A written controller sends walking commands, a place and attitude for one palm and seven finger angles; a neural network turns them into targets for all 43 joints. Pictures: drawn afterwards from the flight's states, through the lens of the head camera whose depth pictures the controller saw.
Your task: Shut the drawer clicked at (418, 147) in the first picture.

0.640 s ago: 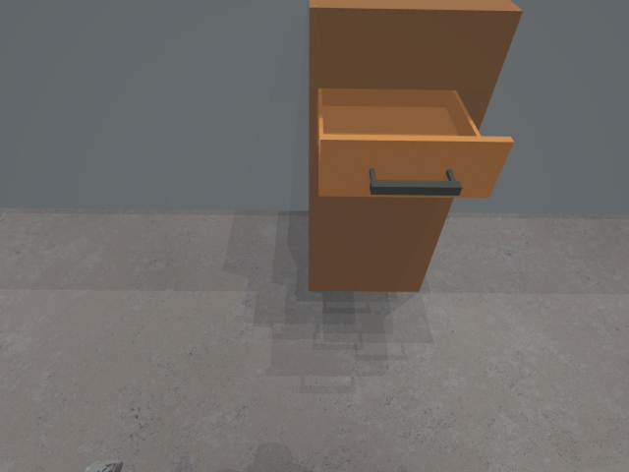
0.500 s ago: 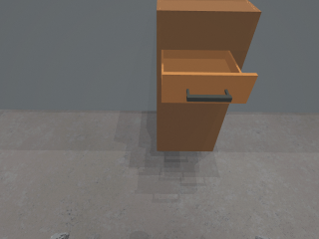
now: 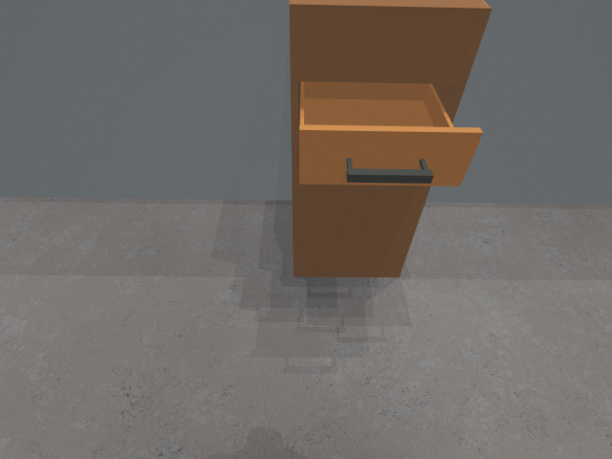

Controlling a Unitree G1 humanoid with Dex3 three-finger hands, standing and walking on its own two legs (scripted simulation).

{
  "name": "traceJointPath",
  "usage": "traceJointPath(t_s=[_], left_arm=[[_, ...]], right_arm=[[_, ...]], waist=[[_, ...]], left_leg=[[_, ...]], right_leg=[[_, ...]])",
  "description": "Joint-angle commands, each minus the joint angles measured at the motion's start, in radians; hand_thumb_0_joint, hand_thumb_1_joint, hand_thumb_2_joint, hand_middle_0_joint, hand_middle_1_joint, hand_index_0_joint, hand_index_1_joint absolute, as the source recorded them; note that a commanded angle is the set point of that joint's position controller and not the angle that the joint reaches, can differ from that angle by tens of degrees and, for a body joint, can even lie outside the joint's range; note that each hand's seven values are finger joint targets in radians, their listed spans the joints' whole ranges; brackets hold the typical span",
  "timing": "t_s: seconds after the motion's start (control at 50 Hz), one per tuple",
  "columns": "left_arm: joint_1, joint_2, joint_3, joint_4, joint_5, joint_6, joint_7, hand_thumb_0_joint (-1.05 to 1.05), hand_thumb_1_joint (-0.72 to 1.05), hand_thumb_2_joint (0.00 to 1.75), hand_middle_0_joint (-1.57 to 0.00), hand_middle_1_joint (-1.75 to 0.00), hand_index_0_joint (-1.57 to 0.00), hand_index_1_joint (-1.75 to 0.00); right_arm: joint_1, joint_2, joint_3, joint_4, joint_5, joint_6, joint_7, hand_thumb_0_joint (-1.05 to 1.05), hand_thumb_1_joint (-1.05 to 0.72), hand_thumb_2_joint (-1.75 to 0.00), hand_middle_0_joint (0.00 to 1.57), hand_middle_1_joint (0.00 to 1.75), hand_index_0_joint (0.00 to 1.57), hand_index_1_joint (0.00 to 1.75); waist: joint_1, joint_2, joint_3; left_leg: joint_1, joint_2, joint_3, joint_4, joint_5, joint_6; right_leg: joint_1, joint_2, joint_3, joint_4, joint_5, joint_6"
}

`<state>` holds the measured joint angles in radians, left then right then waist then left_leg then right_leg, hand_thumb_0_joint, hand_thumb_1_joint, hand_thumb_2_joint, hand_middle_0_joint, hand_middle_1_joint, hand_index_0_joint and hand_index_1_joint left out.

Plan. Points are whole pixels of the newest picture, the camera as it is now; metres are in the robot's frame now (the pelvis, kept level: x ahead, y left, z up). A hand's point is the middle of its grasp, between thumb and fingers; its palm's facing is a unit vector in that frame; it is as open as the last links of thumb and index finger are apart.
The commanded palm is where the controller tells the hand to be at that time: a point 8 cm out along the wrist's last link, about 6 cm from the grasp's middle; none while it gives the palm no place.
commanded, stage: stand and wait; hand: left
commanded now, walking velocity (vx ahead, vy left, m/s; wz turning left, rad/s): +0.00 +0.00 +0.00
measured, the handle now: (387, 169) +0.70 -0.14 -0.03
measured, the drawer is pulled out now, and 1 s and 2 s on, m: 0.21 0.21 0.21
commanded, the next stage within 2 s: look at it before walking up in 0.18 s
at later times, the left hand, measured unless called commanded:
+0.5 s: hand out of the picture +0.08 +0.24 -0.16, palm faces -0.03 -0.94 -0.33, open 7.4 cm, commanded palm none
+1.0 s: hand out of the picture +0.08 +0.25 -0.16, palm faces -0.03 -0.94 -0.34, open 7.4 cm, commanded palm none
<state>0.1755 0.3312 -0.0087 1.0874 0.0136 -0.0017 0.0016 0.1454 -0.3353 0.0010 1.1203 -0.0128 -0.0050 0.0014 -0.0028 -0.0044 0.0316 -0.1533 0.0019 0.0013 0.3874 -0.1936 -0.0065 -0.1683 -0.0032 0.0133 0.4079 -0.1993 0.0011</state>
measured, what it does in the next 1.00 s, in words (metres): stands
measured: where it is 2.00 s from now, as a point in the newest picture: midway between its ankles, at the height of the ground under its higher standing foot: outside the picture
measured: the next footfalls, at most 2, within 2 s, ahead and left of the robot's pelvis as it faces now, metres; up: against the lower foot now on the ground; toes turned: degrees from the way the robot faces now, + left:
left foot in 1.94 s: +0.06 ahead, +0.11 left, +0.00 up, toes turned -34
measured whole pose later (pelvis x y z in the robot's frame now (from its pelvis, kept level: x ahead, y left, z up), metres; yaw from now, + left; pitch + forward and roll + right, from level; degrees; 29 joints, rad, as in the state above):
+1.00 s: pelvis +0.01 +0.00 +0.00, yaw -1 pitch -2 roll +0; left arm 0.16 0.34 0.00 1.09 0.01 0.00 0.00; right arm 0.10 -0.33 0.00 1.12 -0.01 -0.02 -0.01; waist 0.01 -0.01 0.03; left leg -0.12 0.01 0.02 0.35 -0.20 -0.01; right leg -0.15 0.01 0.03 0.38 -0.20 0.00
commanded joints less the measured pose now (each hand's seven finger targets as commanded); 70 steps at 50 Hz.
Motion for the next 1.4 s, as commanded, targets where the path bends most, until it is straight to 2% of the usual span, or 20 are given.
traceJointPath(t_s=[0.0, 0.32, 0.54, 0.82, 0.92, 0.98, 1.0, 1.04, 1.1, 1.14, 1.16, 1.18, 1.2, 1.24, 1.26, 1.28, 1.3, 1.32, 1.34, 1.38], left_arm=[[-0.064, 0.205, 0.043, -0.068, -0.004, -0.029, 0.01, 0.0, 0.9, 0.9, -0.2, -0.3, -0.2, -0.3], [-0.071, 0.203, 0.044, -0.062, -0.001, -0.026, 0.009, 0.0, 0.9, 0.9, -0.2, -0.3, -0.2, -0.3], [-0.069, 0.203, 0.045, -0.062, -0.001, -0.03, 0.01, 0.0, 0.9, 0.9, -0.2, -0.3, -0.2, -0.3], [-0.067, 0.21, 0.044, -0.053, -0.002, -0.03, 0.008, 0.0, 0.9, 0.9, -0.2, -0.3, -0.2, -0.3], [-0.073, 0.214, 0.051, -0.063, -0.002, -0.028, 0.007, 0.0, 0.9, 0.9, -0.2, -0.3, -0.2, -0.3], [-0.013, 0.114, 0.039, -0.065, -0.003, 0.005, 0.013, 0.0, 0.9, 0.9, -0.2, -0.3, -0.2, -0.3], [0.0, 0.108, 0.041, -0.072, -0.002, 0.013, 0.013, 0.0, 0.9, 0.9, -0.2, -0.3, -0.2, -0.3], [0.011, 0.111, 0.051, -0.096, 0.001, 0.023, 0.011, 0.0, 0.9, 0.9, -0.2, -0.3, -0.2, -0.3], [0.023, 0.095, 0.062, -0.136, 0.003, 0.034, 0.004, 0.0, 0.9, 0.9, -0.2, -0.3, -0.2, -0.3], [0.032, 0.069, 0.067, -0.158, 0.004, 0.042, 0.0, 0.0, 0.9, 0.9, -0.2, -0.3, -0.2, -0.3], [0.034, 0.052, 0.071, -0.173, 0.006, 0.047, -0.002, 0.0, 0.9, 0.9, -0.2, -0.3, -0.2, -0.3], [0.04, 0.042, 0.076, -0.182, 0.005, 0.051, -0.004, 0.0, 0.9, 0.9, -0.2, -0.3, -0.2, -0.3], [0.061, 0.037, 0.08, -0.188, 0.004, 0.052, -0.007, 0.0, 0.9, 0.9, -0.2, -0.3, -0.2, -0.3], [0.144, 0.024, 0.086, -0.174, 0.008, 0.045, -0.013, 0.0, 0.9, 0.9, -0.2, -0.3, -0.2, -0.3], [0.206, 0.035, 0.097, -0.162, 0.011, 0.038, -0.012, 0.0, 0.9, 0.9, -0.2, -0.3, -0.2, -0.3], [0.231, 0.13, 0.114, -0.164, 0.023, 0.021, 0.001, 0.0, 0.9, 0.9, -0.2, -0.3, -0.2, -0.3], [0.232, 0.177, 0.116, -0.178, 0.013, 0.017, 0.013, 0.0, 0.9, 0.9, -0.2, -0.3, -0.2, -0.3], [0.21, 0.16, 0.117, -0.189, 0.006, 0.022, 0.019, 0.0, 0.9, 0.9, -0.2, -0.3, -0.2, -0.3], [0.167, 0.126, 0.122, -0.204, 0.006, 0.018, 0.025, 0.0, 0.9, 0.9, -0.2, -0.3, -0.2, -0.3], [0.095, 0.08, 0.108, -0.226, -0.001, 0.013, 0.019, 0.0, 0.9, 0.9, -0.2, -0.3, -0.2, -0.3]], right_arm=[[-0.064, -0.194, -0.037, -0.064, 0.003, -0.032, -0.012, 0.0, -0.9, -0.9, 0.2, 0.3, 0.2, 0.3], [-0.059, -0.196, -0.037, -0.051, 0.001, -0.033, -0.012, 0.0, -0.9, -0.9, 0.2, 0.3, 0.2, 0.3], [-0.069, -0.196, -0.037, -0.057, 0.003, -0.038, -0.016, 0.0, -0.9, -0.9, 0.2, 0.3, 0.2, 0.3], [-0.085, -0.203, -0.036, -0.056, 0.004, -0.036, -0.017, 0.0, -0.9, -0.9, 0.2, 0.3, 0.2, 0.3], [-0.077, -0.208, -0.041, -0.058, 0.002, -0.037, -0.021, 0.0, -0.9, -0.9, 0.2, 0.3, 0.2, 0.3], [-0.014, -0.093, -0.028, -0.06, 0.001, -0.019, -0.028, 0.0, -0.9, -0.9, 0.2, 0.3, 0.2, 0.3], [-0.001, -0.09, -0.031, -0.073, 0.001, -0.011, -0.03, 0.0, -0.9, -0.9, 0.2, 0.3, 0.2, 0.3], [0.015, -0.1, -0.045, -0.098, 0.001, -0.003, -0.036, 0.0, -0.9, -0.9, 0.2, 0.3, 0.2, 0.3], [0.013, -0.119, -0.067, -0.14, -0.002, 0.005, -0.039, 0.0, -0.9, -0.9, 0.2, 0.3, 0.2, 0.3], [0.011, -0.129, -0.078, -0.163, -0.003, 0.002, -0.038, 0.0, -0.9, -0.9, 0.2, 0.3, 0.2, 0.3], [0.008, -0.125, -0.083, -0.173, -0.004, -0.001, -0.037, 0.0, -0.9, -0.9, 0.2, 0.3, 0.2, 0.3], [-0.004, -0.119, -0.086, -0.185, -0.006, -0.002, -0.037, 0.0, -0.9, -0.9, 0.2, 0.3, 0.2, 0.3], [-0.026, -0.114, -0.089, -0.202, -0.007, -0.002, -0.037, 0.0, -0.9, -0.9, 0.2, 0.3, 0.2, 0.3], [-0.066, -0.112, -0.097, -0.217, -0.01, 0.005, -0.034, 0.0, -0.9, -0.9, 0.2, 0.3, 0.2, 0.3], [-0.078, -0.099, -0.098, -0.225, -0.005, 0.01, -0.032, 0.0, -0.9, -0.9, 0.2, 0.3, 0.2, 0.3], [-0.039, -0.023, -0.087, -0.241, 0.001, 0.021, -0.027, 0.0, -0.9, -0.9, 0.2, 0.3, 0.2, 0.3], [-0.047, 0.005, -0.08, -0.269, 0.001, 0.027, -0.028, 0.0, -0.9, -0.9, 0.2, 0.3, 0.2, 0.3], [-0.031, -0.018, -0.088, -0.26, 0.003, 0.033, -0.029, 0.0, -0.9, -0.9, 0.2, 0.3, 0.2, 0.3], [-0.041, -0.017, -0.09, -0.254, 0.002, 0.034, -0.027, 0.0, -0.9, -0.9, 0.2, 0.3, 0.2, 0.3], [-0.03, -0.017, -0.093, -0.226, -0.002, 0.029, -0.024, 0.0, -0.9, -0.9, 0.2, 0.3, 0.2, 0.3]], waist=[[0.001, -0.003, -0.056], [0.003, -0.003, -0.029], [0.005, 0.004, -0.075], [0.004, 0.004, -0.056], [0.0, 0.001, -0.066], [-0.002, 0.008, -0.065], [-0.002, 0.001, -0.059], [-0.005, 0.004, -0.054], [-0.001, 0.076, -0.041], [0.004, 0.161, -0.025], [0.006, 0.193, -0.019], [0.012, 0.199, -0.011], [0.026, 0.186, -0.016], [0.07, 0.123, -0.046], [0.105, 0.053, -0.048], [0.1, -0.286, -0.021], [0.085, -0.371, -0.009], [0.068, -0.24, -0.023], [0.056, -0.229, -0.006], [0.024, -0.102, 0.019]], left_leg=[[-0.013, 0.103, -0.096, -0.076, 0.032, 0.03], [-0.02, 0.108, -0.101, -0.098, 0.012, 0.03], [0.025, 0.118, -0.097, -0.089, 0.115, 0.031], [0.036, 0.116, -0.091, -0.099, 0.099, 0.027], [0.062, 0.124, -0.073, -0.078, 0.135, 0.024], [0.063, 0.131, -0.021, -0.02, 0.159, 0.007], [0.062, 0.134, -0.012, -0.007, 0.148, 0.005], [0.067, 0.15, -0.003, 0.015, 0.142, 0.01], [0.053, 0.21, -0.027, 0.005, 0.125, 0.042], [0.036, 0.305, -0.073, -0.039, 0.194, 0.108], [0.026, 0.352, -0.084, -0.056, 0.258, 0.15], [0.002, 0.373, -0.071, -0.051, 0.292, 0.171], [-0.026, 0.382, -0.044, -0.025, 0.299, 0.17], [-0.076, 0.331, 0.048, 0.109, 0.238, 0.107], [-0.153, 0.275, 0.097, 0.252, 0.118, 0.053], [-0.316, 0.113, 0.171, 0.519, -0.248, -0.032], [-0.408, 0.027, 0.069, 0.698, -0.42, -0.051], [-0.388, 0.056, -0.024, 0.763, -0.363, -0.034], [-0.406, 0.068, -0.031, 0.785, -0.304, -0.032], [-0.405, 0.082, -0.047, 0.814, -0.167, -0.045]], right_leg=[[0.0, -0.12, 0.119, -0.097, 0.01, -0.034], [-0.021, -0.111, 0.12, -0.105, -0.012, -0.03], [0.019, -0.116, 0.101, -0.086, 0.116, -0.03], [0.012, -0.117, 0.107, -0.108, 0.109, -0.028], [0.007, -0.111, 0.122, -0.092, 0.18, -0.036], [-0.034, -0.105, 0.132, -0.024, 0.258, -0.024], [-0.056, -0.1, 0.137, -0.003, 0.259, -0.023], [-0.1, -0.081, 0.142, 0.047, 0.264, -0.025], [-0.172, -0.032, 0.114, 0.165, 0.194, -0.015], [-0.224, 0.003, 0.049, 0.346, -0.072, 0.002], [-0.246, 0.002, 0.01, 0.446, -0.24, 0.014], [-0.242, -0.019, 0.008, 0.491, -0.298, 0.016], [-0.205, -0.048, 0.019, 0.473, -0.303, 0.01], [-0.087, -0.043, -0.027, 0.319, -0.164, 0.008], [0.007, -0.051, -0.012, 0.165, -0.003, 0.01], [0.039, -0.223, 0.293, -0.065, 0.181, -0.026], [-0.018, -0.363, 0.553, -0.143, 0.363, -0.113], [-0.031, -0.349, 0.475, -0.141, 0.213, -0.167], [-0.063, -0.301, 0.477, -0.16, 0.139, -0.139], [-0.082, -0.233, 0.397, -0.138, 0.102, -0.124]])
